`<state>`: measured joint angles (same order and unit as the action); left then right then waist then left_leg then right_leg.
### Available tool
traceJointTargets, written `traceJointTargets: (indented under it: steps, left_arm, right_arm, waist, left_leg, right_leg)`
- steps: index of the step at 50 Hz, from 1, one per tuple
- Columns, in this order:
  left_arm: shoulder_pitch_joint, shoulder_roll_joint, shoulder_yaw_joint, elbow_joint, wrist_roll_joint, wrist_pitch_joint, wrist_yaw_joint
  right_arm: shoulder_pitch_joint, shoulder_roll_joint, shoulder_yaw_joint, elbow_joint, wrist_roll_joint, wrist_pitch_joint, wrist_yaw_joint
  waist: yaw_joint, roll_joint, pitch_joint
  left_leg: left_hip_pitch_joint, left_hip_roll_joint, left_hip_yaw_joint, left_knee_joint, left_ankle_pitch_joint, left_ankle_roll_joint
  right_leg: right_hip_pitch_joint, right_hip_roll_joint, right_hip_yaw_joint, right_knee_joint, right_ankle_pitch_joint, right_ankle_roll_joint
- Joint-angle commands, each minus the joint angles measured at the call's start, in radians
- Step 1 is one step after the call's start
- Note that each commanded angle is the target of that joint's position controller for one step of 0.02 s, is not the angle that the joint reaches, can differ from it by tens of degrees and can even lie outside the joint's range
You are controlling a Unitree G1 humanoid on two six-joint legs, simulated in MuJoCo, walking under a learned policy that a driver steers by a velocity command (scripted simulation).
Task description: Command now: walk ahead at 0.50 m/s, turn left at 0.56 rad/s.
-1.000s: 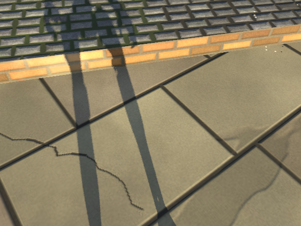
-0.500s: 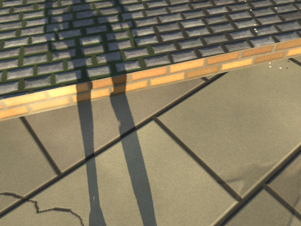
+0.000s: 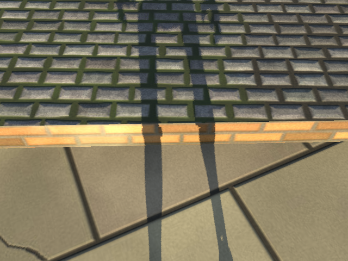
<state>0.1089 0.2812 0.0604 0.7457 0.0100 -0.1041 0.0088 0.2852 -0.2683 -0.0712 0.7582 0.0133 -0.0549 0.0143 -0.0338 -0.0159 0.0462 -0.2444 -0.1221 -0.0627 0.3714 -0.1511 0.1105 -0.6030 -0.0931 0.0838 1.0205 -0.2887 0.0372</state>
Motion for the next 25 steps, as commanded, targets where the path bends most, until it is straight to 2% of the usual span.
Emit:
traceJointTargets:
  steps: [1, 4, 6, 8, 10, 11, 12, 13, 14, 15, 16, 17, 18, 19, 20, 22, 25]
  left_arm:
    - [-0.026, 0.053, 0.011, -0.068, 0.007, 0.005, 0.006]
    - [-0.125, 0.041, 0.003, -0.095, -0.004, -0.001, -0.005]
    - [-0.166, 0.058, 0.006, -0.113, -0.015, -0.007, -0.012]
    - [-0.177, 0.086, 0.015, -0.123, -0.019, -0.016, -0.021]
    - [-0.142, 0.111, 0.027, -0.119, -0.022, -0.028, -0.027]
    - [-0.076, 0.120, 0.035, -0.101, -0.021, -0.034, -0.026]
    - [0.026, 0.151, 0.049, -0.080, -0.010, -0.039, -0.019]
    - [0.180, 0.206, 0.064, -0.066, 0.004, -0.040, -0.011]
    - [0.250, 0.269, 0.079, -0.029, 0.011, -0.025, -0.018]
    - [0.220, 0.173, 0.059, -0.045, -0.012, -0.021, -0.023]
    - [0.188, 0.118, 0.044, -0.051, -0.014, -0.015, -0.020]
    - [0.159, 0.083, 0.022, -0.036, 0.054, 0.010, -0.014]
    - [0.156, 0.084, 0.019, -0.021, 0.057, 0.017, -0.009]
    - [0.159, 0.089, 0.017, -0.005, 0.046, 0.017, -0.010]
    - [0.166, 0.093, 0.017, 0.008, 0.034, 0.010, -0.016]
    - [0.175, 0.098, 0.017, 0.029, 0.016, -0.003, -0.025]
    - [0.200, 0.103, 0.019, 0.057, 0.012, -0.003, -0.027]
  right_arm:
    - [-0.036, -0.171, -0.044, -0.083, 0.006, -0.015, -0.021]
    - [0.009, -0.174, -0.046, -0.073, 0.010, -0.003, -0.027]
    - [0.041, -0.173, -0.046, -0.062, 0.015, 0.003, -0.028]
    - [0.058, -0.162, -0.044, -0.057, 0.017, 0.009, -0.031]
    - [0.049, -0.163, -0.047, -0.063, 0.011, 0.013, -0.035]
    - [0.033, -0.151, -0.043, -0.070, 0.010, 0.015, -0.036]
    - [0.023, -0.116, -0.030, -0.082, 0.004, 0.012, -0.033]
    - [0.037, -0.055, -0.008, -0.099, -0.011, 0.007, -0.030]
    - [0.166, -0.030, 0.003, -0.131, 0.024, 0.000, -0.030]
    - [0.157, -0.134, -0.014, -0.096, 0.030, 0.001, -0.034]
    - [0.058, -0.172, -0.024, -0.104, 0.019, 0.004, -0.033]
    - [0.009, -0.174, -0.027, -0.089, -0.085, 0.009, -0.011]
    - [-0.009, -0.127, -0.023, -0.103, -0.090, 0.015, 0.007]
    - [0.016, -0.101, -0.014, -0.094, -0.083, 0.024, 0.020]
    - [0.033, -0.089, -0.011, -0.084, -0.075, 0.031, 0.028]
    - [0.012, -0.084, -0.008, -0.089, -0.063, 0.036, 0.032]
    - [-0.095, -0.069, 0.010, -0.112, -0.063, 0.034, 0.039]
  waist:
    - [0.024, 0.062, -0.061]
    - [-0.025, 0.096, -0.061]
    - [-0.041, 0.107, -0.058]
    - [-0.037, 0.112, -0.060]
    - [-0.009, 0.139, -0.064]
    - [0.031, 0.147, -0.081]
    - [0.081, 0.134, -0.148]
    - [0.136, 0.010, -0.281]
    - [0.070, -0.344, -0.366]
    - [0.092, -0.221, -0.283]
    - [0.117, -0.129, -0.171]
    - [0.085, 0.045, -0.107]
    - [0.067, -0.003, -0.063]
    - [0.050, -0.060, -0.060]
    - [0.042, -0.092, -0.064]
    - [0.031, -0.119, -0.070]
    - [0.048, -0.109, -0.046]
  left_leg:
    - [-0.029, 0.216, -0.196, -0.144, 0.251, 0.163]
    - [-0.058, 0.183, -0.188, -0.121, 0.141, 0.115]
    - [-0.025, 0.204, -0.240, -0.094, 0.078, 0.107]
    - [0.045, 0.229, -0.309, -0.034, 0.032, 0.098]
    - [0.086, 0.247, -0.367, 0.031, 0.038, 0.085]
    - [0.080, 0.230, -0.369, 0.082, 0.062, 0.068]
    - [0.036, 0.183, -0.333, 0.206, 0.096, 0.037]
    - [-0.094, 0.113, -0.234, 0.490, -0.066, -0.004]
    - [-0.436, 0.006, -0.121, 0.774, -0.456, -0.062]
    - [-0.543, 0.089, -0.142, 0.894, -0.408, -0.077]
    - [-0.561, 0.114, -0.121, 0.921, -0.310, -0.083]
    - [-0.438, 0.107, -0.077, 0.833, -0.223, -0.072]
    - [-0.400, 0.124, -0.077, 0.786, -0.218, -0.072]
    - [-0.357, 0.128, -0.067, 0.759, -0.217, -0.074]
    - [-0.330, 0.120, -0.056, 0.745, -0.202, -0.076]
    - [-0.337, 0.114, -0.049, 0.690, -0.165, -0.081]
    - [-0.355, 0.145, 0.000, 0.529, -0.085, -0.094]
  right_leg:
    - [0.027, 0.023, -0.036, -0.200, 0.173, 0.035]
    - [0.115, 0.077, -0.043, -0.405, 0.362, 0.037]
    - [0.131, 0.091, -0.025, -0.462, 0.374, 0.032]
    - [0.134, 0.096, 0.002, -0.517, 0.322, 0.014]
    - [0.181, 0.097, 0.005, -0.543, 0.239, -0.015]
    - [0.267, 0.100, -0.011, -0.581, 0.234, -0.037]
    - [0.438, 0.058, 0.010, -0.586, 0.221, -0.074]
    - [0.694, -0.120, 0.185, -0.578, 0.150, -0.138]
    - [0.948, -0.317, 0.658, -0.688, -0.104, -0.294]
    - [0.900, -0.311, 0.701, -0.732, -0.305, -0.279]
    - [0.791, -0.264, 0.546, -0.739, -0.256, -0.240]
    - [0.593, -0.233, 0.424, -0.760, -0.067, -0.204]
    - [0.521, -0.188, 0.317, -0.774, 0.058, -0.189]
    - [0.478, -0.152, 0.246, -0.784, 0.133, -0.180]
    - [0.461, -0.131, 0.198, -0.789, 0.218, -0.183]
    - [0.471, -0.122, 0.138, -0.807, 0.307, -0.199]
    - [0.484, -0.119, 0.073, -0.850, 0.284, -0.212]
